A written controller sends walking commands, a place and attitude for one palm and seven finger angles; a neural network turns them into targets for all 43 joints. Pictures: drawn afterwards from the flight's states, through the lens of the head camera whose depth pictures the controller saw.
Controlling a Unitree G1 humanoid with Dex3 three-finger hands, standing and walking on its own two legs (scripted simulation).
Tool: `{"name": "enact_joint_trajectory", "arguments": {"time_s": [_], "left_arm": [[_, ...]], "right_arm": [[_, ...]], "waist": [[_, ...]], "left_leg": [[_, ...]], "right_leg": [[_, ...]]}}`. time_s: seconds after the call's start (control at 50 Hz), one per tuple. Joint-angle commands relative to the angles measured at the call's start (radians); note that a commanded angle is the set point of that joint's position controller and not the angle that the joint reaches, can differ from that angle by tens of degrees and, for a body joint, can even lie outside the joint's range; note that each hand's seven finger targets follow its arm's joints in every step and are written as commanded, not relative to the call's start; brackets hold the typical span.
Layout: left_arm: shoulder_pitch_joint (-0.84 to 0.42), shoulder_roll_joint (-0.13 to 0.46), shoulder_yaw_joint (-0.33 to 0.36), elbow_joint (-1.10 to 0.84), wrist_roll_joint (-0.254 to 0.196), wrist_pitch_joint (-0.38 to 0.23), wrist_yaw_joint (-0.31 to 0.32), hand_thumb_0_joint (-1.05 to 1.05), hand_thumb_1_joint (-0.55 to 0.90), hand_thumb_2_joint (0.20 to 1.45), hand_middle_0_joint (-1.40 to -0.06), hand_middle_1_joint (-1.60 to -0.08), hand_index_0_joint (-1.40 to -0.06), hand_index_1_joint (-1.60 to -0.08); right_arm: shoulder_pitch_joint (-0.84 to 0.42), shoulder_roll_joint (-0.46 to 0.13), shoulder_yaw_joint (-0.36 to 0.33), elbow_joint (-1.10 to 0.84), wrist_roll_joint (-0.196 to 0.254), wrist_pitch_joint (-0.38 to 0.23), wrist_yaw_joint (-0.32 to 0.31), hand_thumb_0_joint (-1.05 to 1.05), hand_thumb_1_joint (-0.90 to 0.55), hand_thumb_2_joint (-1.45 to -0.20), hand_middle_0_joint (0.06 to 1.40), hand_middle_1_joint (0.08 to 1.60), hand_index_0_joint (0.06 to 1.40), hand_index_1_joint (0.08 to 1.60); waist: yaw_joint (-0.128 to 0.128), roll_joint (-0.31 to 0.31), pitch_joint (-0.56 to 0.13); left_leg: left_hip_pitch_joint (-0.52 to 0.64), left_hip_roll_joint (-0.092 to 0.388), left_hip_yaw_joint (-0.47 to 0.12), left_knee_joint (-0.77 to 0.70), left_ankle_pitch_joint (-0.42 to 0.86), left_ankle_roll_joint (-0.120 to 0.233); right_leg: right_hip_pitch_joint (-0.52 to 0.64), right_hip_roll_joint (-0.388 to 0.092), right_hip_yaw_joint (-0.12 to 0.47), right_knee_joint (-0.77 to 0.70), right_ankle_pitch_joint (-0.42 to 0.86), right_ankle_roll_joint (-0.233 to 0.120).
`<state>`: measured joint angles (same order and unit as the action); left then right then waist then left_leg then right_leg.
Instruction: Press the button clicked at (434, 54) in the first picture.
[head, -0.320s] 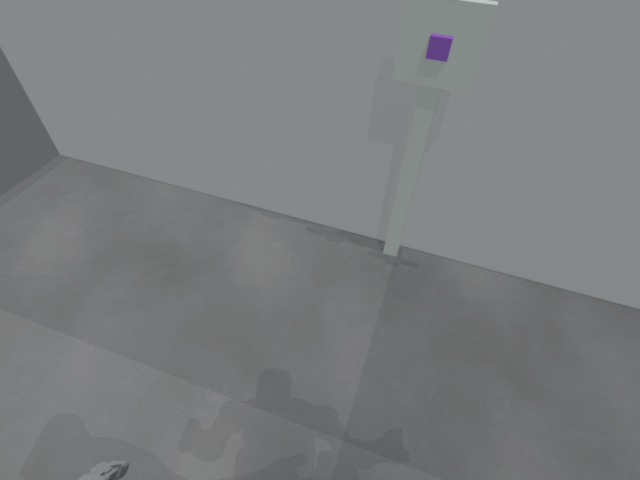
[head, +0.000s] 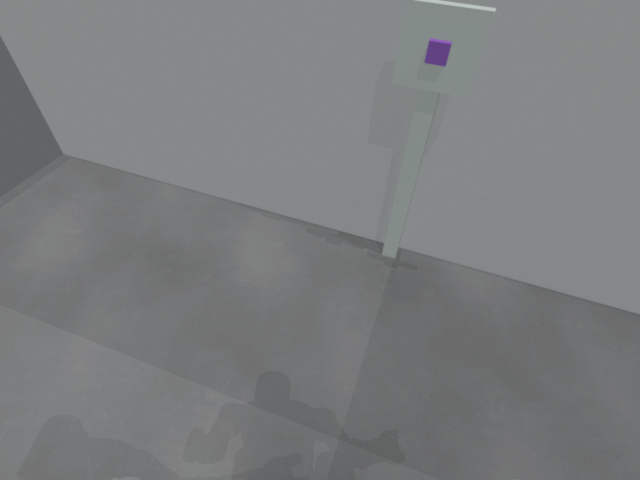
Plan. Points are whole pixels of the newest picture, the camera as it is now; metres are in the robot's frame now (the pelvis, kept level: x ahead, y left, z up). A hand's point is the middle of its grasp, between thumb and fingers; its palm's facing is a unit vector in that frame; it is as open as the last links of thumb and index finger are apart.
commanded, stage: stand and wait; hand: left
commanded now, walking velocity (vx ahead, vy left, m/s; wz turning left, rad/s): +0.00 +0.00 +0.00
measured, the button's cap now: (438, 52) +1.11 -0.24 +0.09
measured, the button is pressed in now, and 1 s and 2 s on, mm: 0 0 0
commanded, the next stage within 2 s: look at it before walking up in 0.52 s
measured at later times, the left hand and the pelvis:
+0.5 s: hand out of the picture +0.06 +0.24 -0.15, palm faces -0.03 -0.94 -0.34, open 7.4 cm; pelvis -0.01 -0.01 +0.00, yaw +0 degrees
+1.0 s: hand out of the picture +0.08 +0.23 -0.15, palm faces -0.03 -0.94 -0.33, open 7.4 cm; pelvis +0.00 -0.02 +0.01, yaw +0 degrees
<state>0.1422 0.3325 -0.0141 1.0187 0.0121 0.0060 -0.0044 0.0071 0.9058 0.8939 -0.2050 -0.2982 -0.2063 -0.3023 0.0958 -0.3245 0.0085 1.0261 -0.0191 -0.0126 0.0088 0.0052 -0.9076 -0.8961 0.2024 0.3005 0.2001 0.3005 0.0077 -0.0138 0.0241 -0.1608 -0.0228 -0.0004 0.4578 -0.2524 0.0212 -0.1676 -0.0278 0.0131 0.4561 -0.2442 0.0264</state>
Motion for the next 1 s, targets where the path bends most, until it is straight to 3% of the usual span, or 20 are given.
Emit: {"name": "enact_joint_trajectory", "arguments": {"time_s": [0.0, 0.16, 0.36, 0.52, 0.68, 0.8, 0.98], "left_arm": [[-0.056, 0.209, 0.049, -0.064, 0.000, -0.025, 0.015, 0.000, 0.900, 0.900, -0.200, -0.300, -0.200, -0.300], [-0.051, 0.212, 0.048, -0.034, -0.001, -0.028, 0.014, 0.000, 0.900, 0.900, -0.200, -0.300, -0.200, -0.300], [-0.047, 0.217, 0.047, -0.005, -0.003, -0.031, 0.015, 0.000, 0.900, 0.900, -0.200, -0.300, -0.200, -0.300], [-0.059, 0.220, 0.048, -0.003, -0.001, -0.029, 0.013, 0.000, 0.900, 0.900, -0.200, -0.300, -0.200, -0.300], [-0.060, 0.217, 0.049, -0.003, -0.002, -0.034, 0.014, 0.000, 0.900, 0.900, -0.200, -0.300, -0.200, -0.300], [-0.057, 0.215, 0.048, 0.000, -0.002, -0.034, 0.015, 0.000, 0.900, 0.900, -0.200, -0.300, -0.200, -0.300], [-0.058, 0.217, 0.048, 0.001, -0.001, -0.033, 0.015, 0.000, 0.900, 0.900, -0.200, -0.300, -0.200, -0.300]], "right_arm": [[-0.063, -0.218, -0.054, -0.062, 0.006, -0.023, -0.019, 0.000, -0.900, -0.900, 0.200, 0.300, 0.200, 0.300], [-0.049, -0.224, -0.052, -0.027, 0.010, -0.020, -0.018, 0.000, -0.900, -0.900, 0.200, 0.300, 0.200, 0.300], [-0.039, -0.229, -0.048, 0.010, 0.011, -0.021, -0.018, 0.000, -0.900, -0.900, 0.200, 0.300, 0.200, 0.300], [-0.032, -0.226, -0.047, 0.023, 0.009, -0.019, -0.015, 0.000, -0.900, -0.900, 0.200, 0.300, 0.200, 0.300], [-0.032, -0.225, -0.046, 0.023, 0.010, -0.022, -0.017, 0.000, -0.900, -0.900, 0.200, 0.300, 0.200, 0.300], [-0.039, -0.225, -0.046, 0.025, 0.010, -0.023, -0.019, 0.000, -0.900, -0.900, 0.200, 0.300, 0.200, 0.300], [-0.041, -0.225, -0.045, 0.026, 0.012, -0.020, -0.019, 0.000, -0.900, -0.900, 0.200, 0.300, 0.200, 0.300]], "waist": [[-0.007, 0.031, -0.055], [-0.008, -0.001, -0.046], [-0.005, 0.002, -0.049], [-0.008, 0.004, -0.019], [-0.009, -0.002, -0.061], [-0.008, 0.019, -0.058], [-0.007, 0.001, -0.039]], "left_leg": [[-0.015, 0.124, -0.106, -0.108, 0.131, 0.025], [-0.016, 0.125, -0.112, -0.118, 0.104, 0.019], [-0.002, 0.131, -0.110, -0.126, 0.123, 0.015], [-0.023, 0.129, -0.112, -0.147, 0.065, 0.010], [0.012, 0.135, -0.108, -0.132, 0.147, 0.008], [0.020, 0.138, -0.103, -0.136, 0.167, 0.007], [0.022, 0.140, -0.102, -0.144, 0.163, 0.006]], "right_leg": [[0.007, -0.087, 0.072, -0.079, 0.103, -0.051], [0.001, -0.090, 0.088, -0.107, 0.075, -0.055], [0.010, -0.095, 0.095, -0.121, 0.094, -0.056], [-0.012, -0.093, 0.105, -0.145, 0.012, -0.056], [0.014, -0.096, 0.102, -0.133, 0.111, -0.058], [0.022, -0.095, 0.097, -0.129, 0.147, -0.057], [0.021, -0.096, 0.094, -0.142, 0.145, -0.055]]}}
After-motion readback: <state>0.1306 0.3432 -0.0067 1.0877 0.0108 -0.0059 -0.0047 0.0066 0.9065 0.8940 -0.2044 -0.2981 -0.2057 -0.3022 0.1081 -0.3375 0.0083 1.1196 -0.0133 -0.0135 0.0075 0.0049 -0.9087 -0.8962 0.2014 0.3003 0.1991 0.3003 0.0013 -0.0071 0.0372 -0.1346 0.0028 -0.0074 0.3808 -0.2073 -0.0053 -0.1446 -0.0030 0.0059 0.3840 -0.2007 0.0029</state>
